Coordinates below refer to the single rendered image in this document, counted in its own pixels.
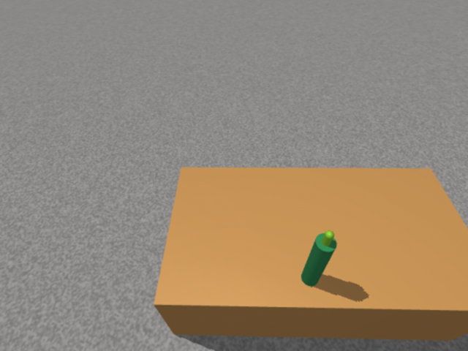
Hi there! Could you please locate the bottle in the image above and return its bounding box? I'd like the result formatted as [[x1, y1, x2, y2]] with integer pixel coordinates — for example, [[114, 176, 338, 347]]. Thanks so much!
[[301, 230, 336, 286]]

